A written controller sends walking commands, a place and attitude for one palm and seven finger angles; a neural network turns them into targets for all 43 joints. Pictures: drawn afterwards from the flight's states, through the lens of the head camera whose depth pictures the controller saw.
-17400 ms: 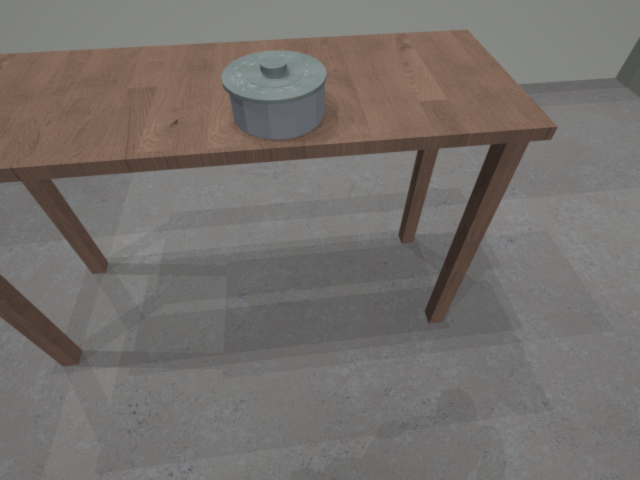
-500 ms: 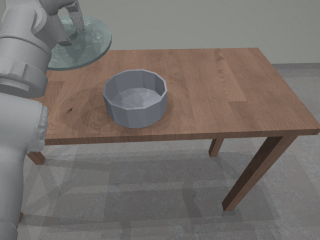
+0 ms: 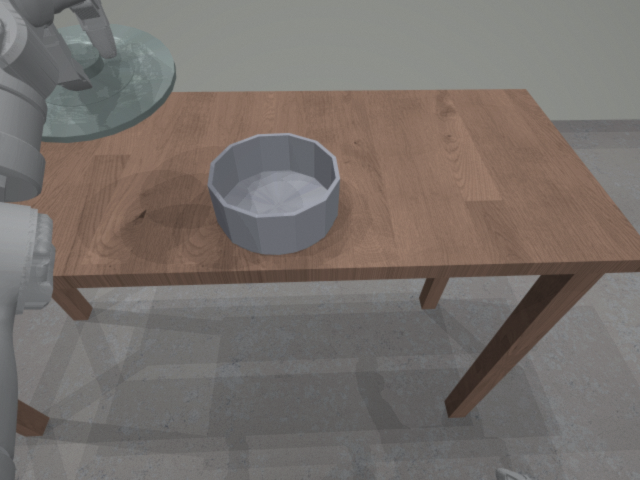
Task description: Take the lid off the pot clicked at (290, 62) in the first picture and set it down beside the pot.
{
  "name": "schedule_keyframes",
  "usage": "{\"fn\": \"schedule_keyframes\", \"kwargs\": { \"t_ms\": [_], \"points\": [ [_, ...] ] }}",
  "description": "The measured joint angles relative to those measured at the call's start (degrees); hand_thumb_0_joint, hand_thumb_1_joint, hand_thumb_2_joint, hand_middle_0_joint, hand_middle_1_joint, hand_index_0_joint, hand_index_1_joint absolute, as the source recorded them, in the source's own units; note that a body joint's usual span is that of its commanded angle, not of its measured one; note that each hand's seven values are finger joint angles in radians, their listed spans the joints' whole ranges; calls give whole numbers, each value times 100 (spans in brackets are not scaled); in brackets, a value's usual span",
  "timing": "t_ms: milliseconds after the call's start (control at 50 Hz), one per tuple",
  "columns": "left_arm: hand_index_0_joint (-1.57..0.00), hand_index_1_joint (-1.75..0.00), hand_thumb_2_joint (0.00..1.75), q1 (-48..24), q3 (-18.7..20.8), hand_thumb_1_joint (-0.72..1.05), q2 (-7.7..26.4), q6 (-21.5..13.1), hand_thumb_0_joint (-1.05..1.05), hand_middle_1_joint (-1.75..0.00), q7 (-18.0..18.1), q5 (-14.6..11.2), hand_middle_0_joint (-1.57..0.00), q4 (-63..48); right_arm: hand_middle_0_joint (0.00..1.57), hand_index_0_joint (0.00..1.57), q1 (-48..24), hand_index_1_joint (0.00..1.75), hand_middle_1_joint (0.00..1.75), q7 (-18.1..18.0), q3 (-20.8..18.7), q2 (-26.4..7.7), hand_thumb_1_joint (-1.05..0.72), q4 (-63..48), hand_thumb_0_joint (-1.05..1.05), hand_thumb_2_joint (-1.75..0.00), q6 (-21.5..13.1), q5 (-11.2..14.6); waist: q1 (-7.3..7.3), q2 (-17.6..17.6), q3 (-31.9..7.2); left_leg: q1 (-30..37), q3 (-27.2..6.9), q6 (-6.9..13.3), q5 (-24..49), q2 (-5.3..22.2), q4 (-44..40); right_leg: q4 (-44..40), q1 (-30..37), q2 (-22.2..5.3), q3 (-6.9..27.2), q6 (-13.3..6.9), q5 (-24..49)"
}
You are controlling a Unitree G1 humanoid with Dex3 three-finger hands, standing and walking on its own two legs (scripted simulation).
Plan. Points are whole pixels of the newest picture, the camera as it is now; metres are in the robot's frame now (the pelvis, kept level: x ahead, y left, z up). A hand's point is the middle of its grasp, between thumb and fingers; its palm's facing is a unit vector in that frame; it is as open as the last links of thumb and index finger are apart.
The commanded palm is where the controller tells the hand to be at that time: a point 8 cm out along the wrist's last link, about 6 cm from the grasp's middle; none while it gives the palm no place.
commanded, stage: move the lid sideways beside the pot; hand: left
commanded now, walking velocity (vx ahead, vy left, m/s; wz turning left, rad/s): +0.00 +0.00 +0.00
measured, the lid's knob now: (77, 62) +0.49 +0.27 +0.28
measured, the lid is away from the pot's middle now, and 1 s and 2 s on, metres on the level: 0.20 0.23 0.23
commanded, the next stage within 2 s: lower the lid onto the table in 0.56 s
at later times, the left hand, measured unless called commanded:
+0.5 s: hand (3, 64) +0.44 +0.31 +0.30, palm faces -0.17 -0.14 -0.98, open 7.7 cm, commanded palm +0.44 +0.30 +0.38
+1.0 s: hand (41, 75) +0.45 +0.29 +0.28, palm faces -0.22 -0.18 -0.96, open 7.7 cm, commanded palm +0.45 +0.28 +0.35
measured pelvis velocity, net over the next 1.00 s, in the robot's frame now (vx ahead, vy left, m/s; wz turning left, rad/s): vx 0.00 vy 0.01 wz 0.00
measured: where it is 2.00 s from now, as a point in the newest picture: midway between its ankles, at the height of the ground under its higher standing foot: outside the picture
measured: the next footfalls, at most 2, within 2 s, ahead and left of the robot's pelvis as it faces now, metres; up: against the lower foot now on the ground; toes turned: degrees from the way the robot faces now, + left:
none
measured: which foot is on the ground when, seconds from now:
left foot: down 0.00-1.00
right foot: down 0.00-1.00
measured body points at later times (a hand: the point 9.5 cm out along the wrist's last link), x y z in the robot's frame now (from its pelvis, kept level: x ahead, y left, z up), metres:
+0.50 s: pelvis +0.00 +0.00 +0.00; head +0.03 +0.00 +0.45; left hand +0.45 +0.31 +0.35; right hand +0.08 -0.27 -0.12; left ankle +0.07 +0.07 -0.74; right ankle -0.06 -0.14 -0.74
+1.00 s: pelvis +0.00 +0.01 +0.00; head +0.02 +0.01 +0.45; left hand +0.46 +0.29 +0.34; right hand +0.07 -0.26 -0.12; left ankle +0.07 +0.07 -0.74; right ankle -0.06 -0.14 -0.74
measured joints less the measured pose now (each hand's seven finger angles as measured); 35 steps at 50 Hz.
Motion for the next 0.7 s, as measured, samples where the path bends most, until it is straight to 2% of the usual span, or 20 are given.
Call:
{"fn": "schedule_keyframes", "kwargs": {
  "t_ms": [180, 480, 620, 700],
  "points": [
    [-60, -95, 73, 74, 34, 28, 210, -35, 2, -94, -26, -10, -56, -47, 20, 20, -40, 30, 30, -9, 19, -32, -90, -6, 1, -89, 93, 29, 34, 12, 62, 15, -45, -1, -1, -11, 6, -43, 52, -1, -46, -4, 8],
    [-61, -95, 73, 171, 297, 28, 679, -271, 2, -94, -50, 60, -56, 39, 20, 20, 68, 30, 30, -44, 16, -83, -90, 22, 1, -89, 203, 55, -4, -4, 143, 18, -24, 1, 4, 21, -4, -118, 72, 26, -19, -11, 60],
    [-60, -95, 73, 128, 120, 29, 659, -237, 2, -94, -34, -10, -56, -37, 20, 20, 111, 30, 30, -52, 12, -104, -90, 71, 1, -89, 185, 90, 29, 13, 191, 17, -53, 13, 27, 1, -2, -112, 83, 14, -54, -14, 65],
    [-61, -95, 73, 84, 62, 28, 523, -251, 2, -94, -15, -27, -56, -75, 20, 20, 87, 30, 30, -75, 23, -92, -90, 111, 1, -89, 109, 83, 58, 22, 202, 18, -68, 23, 53, -16, -13, -101, 80, 2, -72, -24, 67]
  ]
}}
